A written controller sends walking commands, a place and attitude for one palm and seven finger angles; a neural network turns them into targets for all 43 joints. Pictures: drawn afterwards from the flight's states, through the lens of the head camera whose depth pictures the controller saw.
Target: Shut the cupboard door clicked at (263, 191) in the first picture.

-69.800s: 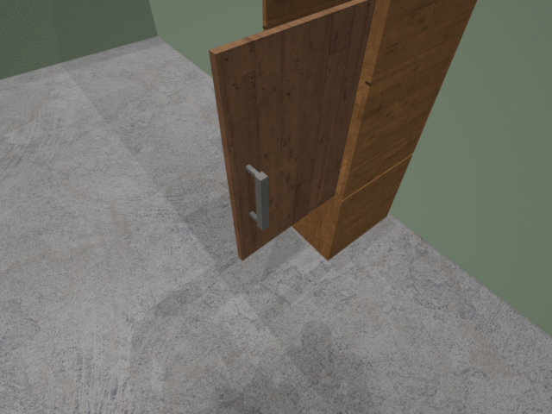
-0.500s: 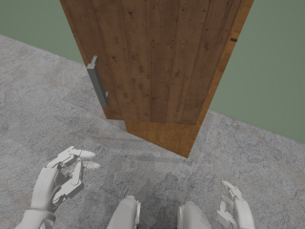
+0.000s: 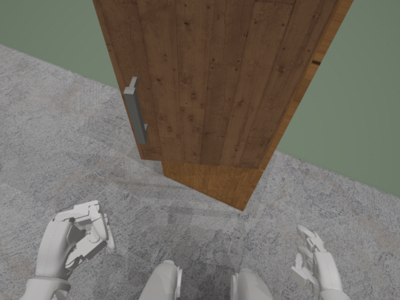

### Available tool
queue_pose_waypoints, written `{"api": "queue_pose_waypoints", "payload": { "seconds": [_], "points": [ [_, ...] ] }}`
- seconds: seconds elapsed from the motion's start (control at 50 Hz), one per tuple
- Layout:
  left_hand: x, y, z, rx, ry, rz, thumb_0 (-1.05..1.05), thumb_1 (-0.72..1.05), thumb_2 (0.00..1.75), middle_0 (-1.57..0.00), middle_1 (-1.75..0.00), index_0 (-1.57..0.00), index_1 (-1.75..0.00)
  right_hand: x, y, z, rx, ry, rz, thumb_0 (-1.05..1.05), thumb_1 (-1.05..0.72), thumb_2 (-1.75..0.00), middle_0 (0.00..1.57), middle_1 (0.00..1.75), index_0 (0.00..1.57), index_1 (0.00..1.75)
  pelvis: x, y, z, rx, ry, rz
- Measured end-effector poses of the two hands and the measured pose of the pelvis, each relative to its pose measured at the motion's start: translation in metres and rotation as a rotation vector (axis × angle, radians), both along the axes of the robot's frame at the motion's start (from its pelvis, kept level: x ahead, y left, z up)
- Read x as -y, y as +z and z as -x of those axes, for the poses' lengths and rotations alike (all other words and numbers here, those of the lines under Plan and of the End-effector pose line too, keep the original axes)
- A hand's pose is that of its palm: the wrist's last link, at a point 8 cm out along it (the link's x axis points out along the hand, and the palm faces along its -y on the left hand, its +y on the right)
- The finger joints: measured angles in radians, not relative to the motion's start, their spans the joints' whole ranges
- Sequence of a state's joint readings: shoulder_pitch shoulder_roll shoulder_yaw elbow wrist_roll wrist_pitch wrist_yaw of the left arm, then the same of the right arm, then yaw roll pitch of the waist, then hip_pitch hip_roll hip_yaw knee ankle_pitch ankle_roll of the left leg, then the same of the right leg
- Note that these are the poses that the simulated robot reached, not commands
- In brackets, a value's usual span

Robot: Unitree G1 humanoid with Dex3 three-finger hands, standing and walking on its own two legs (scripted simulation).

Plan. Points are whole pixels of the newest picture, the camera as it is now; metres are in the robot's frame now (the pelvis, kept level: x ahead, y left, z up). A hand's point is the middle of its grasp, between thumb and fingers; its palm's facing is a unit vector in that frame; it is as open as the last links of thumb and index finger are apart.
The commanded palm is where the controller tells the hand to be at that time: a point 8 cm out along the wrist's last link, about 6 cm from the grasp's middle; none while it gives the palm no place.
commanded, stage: raise the hand and make a fist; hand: left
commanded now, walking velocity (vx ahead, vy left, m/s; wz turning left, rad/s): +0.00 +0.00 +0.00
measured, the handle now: (138, 112) +0.51 +0.19 +0.03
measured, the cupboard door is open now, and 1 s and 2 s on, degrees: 21 21 21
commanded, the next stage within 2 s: bring the fist close to the handle in 0.66 s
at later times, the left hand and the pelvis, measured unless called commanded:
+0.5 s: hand (108, 230) +0.23 +0.18 +0.05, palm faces -0.02 -1.00 -0.03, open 3.1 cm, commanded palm +0.21 +0.23 +0.05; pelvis +0.00 -0.01 +0.00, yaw +0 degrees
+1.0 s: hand (119, 210) +0.27 +0.17 +0.04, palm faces -0.04 -1.00 -0.03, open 3.1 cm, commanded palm +0.26 +0.22 +0.05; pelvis +0.00 -0.01 -0.01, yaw +0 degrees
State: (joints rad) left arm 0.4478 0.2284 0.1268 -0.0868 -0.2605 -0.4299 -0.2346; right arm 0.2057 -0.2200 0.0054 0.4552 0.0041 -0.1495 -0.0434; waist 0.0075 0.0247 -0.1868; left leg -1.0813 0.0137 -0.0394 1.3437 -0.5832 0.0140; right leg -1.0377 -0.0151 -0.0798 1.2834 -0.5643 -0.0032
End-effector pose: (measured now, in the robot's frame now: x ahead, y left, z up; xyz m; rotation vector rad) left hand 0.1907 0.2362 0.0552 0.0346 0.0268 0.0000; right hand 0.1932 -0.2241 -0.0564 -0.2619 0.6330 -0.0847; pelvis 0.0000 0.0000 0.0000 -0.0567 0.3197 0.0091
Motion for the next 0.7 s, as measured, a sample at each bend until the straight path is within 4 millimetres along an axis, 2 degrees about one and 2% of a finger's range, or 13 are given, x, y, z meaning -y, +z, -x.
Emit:
{"api": "queue_pose_waypoints", "payload": {
  "seconds": [0.14,0.46,0.7],
  "points": [
    [-0.003,-0.001,-0.004,-0.003,-0.003,-0.005,0.02,0.9,0.9,-1.26,-1.46,-1.26,-1.46,-0.007,-0.004,-0.001,-0.015,0.027,-0.013,0.01,-0.9,-0.9,0.21,0.3,0.2,0.3,0.001,-0.001,-0.002,-0.002,0.003,0.003],
    [0.001,-0.003,-0.018,-0.002,-0.02,0.008,0.02,0.9,0.9,-1.3,-1.5,-1.29,-1.5,0.022,-0.012,0.022,-0.085,-0.045,0.021,0.01,-0.9,-0.9,0.2,0.3,0.2,0.3,0.007,-0.002,-0.004,-0.01,-0.006,-0.005],
    [0.004,-0.005,-0.017,-0.002,-0.014,0.004,0.02,0.9,0.9,-1.3,-1.5,-1.3,-1.5,0.021,-0.013,0.018,-0.078,-0.041,0.014,0.01,-0.9,-0.9,0.2,0.3,0.2,0.3,0.009,-0.003,-0.004,-0.012,-0.005,-0.007]
  ]
}}
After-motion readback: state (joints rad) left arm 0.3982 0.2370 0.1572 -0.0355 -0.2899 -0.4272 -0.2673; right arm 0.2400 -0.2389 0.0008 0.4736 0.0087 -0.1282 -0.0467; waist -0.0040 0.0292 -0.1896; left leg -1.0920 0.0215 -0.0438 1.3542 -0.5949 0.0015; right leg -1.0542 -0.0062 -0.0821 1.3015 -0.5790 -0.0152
